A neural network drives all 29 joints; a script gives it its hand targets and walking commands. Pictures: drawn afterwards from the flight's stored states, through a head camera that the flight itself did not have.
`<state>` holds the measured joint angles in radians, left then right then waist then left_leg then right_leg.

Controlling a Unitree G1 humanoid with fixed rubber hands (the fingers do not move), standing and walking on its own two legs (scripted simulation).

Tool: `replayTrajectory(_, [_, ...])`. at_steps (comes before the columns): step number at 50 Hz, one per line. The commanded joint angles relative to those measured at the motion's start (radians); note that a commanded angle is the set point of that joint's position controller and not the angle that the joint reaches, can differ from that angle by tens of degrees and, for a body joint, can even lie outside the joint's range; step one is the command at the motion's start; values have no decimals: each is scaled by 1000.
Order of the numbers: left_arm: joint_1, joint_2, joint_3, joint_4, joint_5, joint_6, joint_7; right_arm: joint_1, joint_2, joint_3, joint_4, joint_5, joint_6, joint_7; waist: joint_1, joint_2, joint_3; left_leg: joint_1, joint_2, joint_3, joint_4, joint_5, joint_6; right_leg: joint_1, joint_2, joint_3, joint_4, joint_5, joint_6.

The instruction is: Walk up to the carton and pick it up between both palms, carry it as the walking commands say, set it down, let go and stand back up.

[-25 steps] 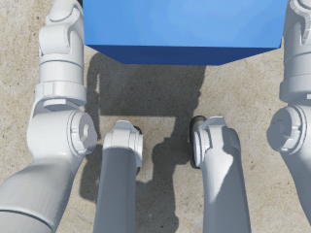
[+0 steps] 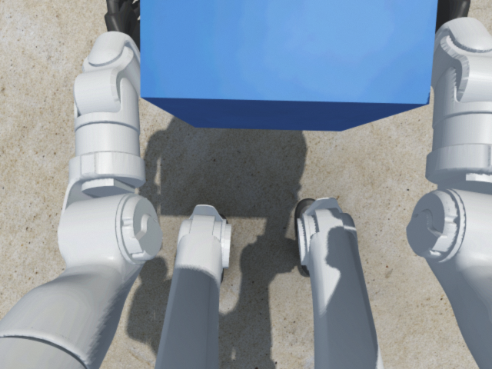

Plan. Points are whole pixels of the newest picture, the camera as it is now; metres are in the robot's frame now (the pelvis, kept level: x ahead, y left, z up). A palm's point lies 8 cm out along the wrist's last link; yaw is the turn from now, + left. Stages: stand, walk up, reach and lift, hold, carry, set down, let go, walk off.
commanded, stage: reach and lift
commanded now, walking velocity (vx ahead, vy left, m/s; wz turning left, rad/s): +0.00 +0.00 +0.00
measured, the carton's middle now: (275, 48) +0.54 -0.05 -0.16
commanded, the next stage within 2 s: none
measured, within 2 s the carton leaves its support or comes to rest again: neither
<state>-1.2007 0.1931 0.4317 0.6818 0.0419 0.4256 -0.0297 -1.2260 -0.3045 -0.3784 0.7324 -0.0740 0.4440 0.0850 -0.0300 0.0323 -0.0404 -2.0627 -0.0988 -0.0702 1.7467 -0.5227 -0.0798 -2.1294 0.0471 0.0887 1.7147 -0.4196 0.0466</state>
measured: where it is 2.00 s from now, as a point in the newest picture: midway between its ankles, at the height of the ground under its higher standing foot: (262, 257)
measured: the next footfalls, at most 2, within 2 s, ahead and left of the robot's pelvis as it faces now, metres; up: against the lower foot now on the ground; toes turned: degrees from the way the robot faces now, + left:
none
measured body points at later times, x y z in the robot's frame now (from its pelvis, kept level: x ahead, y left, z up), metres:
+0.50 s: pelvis +0.01 +0.00 +0.06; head +0.30 -0.04 +0.40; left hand +0.54 +0.15 -0.02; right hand +0.51 -0.24 -0.03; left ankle +0.10 +0.14 -0.46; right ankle +0.12 -0.13 -0.46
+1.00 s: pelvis +0.04 +0.00 +0.13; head +0.28 -0.03 +0.51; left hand +0.51 +0.16 +0.06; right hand +0.49 -0.24 +0.05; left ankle +0.10 +0.14 -0.46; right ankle +0.12 -0.13 -0.46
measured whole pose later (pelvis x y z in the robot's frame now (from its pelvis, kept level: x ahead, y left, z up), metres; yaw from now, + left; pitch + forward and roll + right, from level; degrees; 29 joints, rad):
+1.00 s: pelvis +0.04 +0.00 +0.13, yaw -2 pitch +41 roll +1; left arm -0.84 0.07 0.44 0.59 0.10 0.40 -0.10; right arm -0.85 -0.16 -0.40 0.62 -0.13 0.43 0.11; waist -0.01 0.03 -0.18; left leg -1.58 -0.08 -0.10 1.32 -0.46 -0.06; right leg -1.63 0.06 0.10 1.29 -0.38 0.04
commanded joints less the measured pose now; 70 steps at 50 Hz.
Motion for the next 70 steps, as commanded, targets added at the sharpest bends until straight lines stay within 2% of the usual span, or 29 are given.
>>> replayTrajectory(1, [-699, -935, -477, -115, -136, -22, -241, -640, 975, 441, -143, 158, -23, 248, -24, -47, -1224, 471, -61, 177, -182, 248, 46, 860, 57, -174, -135, 298, -31])
replayTrajectory(25, [-522, -988, -491, -128, -114, -17, -288, -480, 1059, 463, -179, 128, -17, 255, -3, -61, -1207, 625, -55, 152, -367, 269, 54, 1054, 70, -154, -320, 319, -27])
replayTrajectory(40, [-359, -1031, -500, -131, -78, -33, -290, -329, 1085, 464, -186, 108, -37, 258, 4, -44, -1135, 779, -49, 119, -501, 303, 57, 1129, 75, -143, -443, 330, -25])
replayTrajectory(70, [-36, -1101, -573, -198, -31, -48, -314, -17, 1151, 532, -264, 85, -54, 272, 11, -48, -960, 1076, -35, 73, -787, 396, 71, 1424, 66, -108, -729, 439, -26])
